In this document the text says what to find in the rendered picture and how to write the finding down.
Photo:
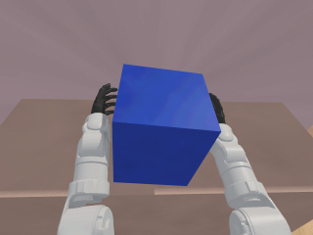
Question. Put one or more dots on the robot right forearm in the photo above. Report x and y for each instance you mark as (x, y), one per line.
(242, 190)

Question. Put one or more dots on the right robot hand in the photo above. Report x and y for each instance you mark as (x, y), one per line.
(217, 108)

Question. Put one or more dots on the robot left forearm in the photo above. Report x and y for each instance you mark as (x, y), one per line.
(90, 180)

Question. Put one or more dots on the left robot hand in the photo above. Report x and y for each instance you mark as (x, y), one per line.
(100, 105)

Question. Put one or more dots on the robot right upper arm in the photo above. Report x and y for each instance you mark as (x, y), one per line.
(257, 221)

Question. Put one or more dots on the robot left upper arm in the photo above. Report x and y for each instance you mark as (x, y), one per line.
(87, 220)

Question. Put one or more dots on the carton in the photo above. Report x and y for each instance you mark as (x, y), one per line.
(163, 126)

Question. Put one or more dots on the pedestal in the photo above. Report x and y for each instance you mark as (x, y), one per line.
(38, 147)

